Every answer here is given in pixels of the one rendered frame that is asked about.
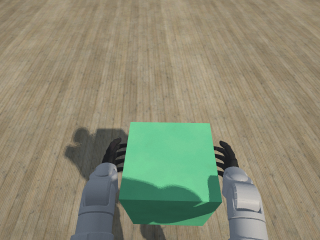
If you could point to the robot left forearm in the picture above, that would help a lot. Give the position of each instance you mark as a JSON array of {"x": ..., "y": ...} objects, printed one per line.
[{"x": 97, "y": 205}]

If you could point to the robot right forearm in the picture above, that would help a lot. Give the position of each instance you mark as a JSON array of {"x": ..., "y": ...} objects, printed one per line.
[{"x": 245, "y": 211}]

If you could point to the right robot hand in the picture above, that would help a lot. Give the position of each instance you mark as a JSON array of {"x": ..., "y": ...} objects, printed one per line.
[{"x": 229, "y": 158}]

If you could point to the left robot hand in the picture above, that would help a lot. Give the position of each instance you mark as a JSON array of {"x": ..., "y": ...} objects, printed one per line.
[{"x": 111, "y": 154}]

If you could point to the carton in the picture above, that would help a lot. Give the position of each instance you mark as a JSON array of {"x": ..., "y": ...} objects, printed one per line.
[{"x": 170, "y": 174}]

